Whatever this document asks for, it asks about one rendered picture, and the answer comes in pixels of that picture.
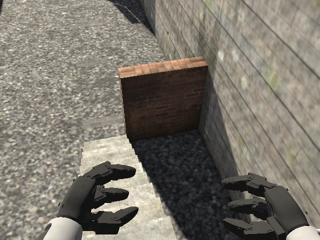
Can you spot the left robot forearm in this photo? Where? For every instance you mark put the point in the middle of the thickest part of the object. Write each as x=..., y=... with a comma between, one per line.
x=61, y=228

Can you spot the right robot forearm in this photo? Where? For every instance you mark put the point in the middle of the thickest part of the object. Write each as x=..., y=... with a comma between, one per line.
x=304, y=233

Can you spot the robot left hand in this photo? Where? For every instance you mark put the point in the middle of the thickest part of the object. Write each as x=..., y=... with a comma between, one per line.
x=88, y=192

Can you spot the robot right hand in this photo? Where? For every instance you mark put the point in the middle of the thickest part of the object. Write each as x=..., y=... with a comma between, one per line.
x=279, y=211

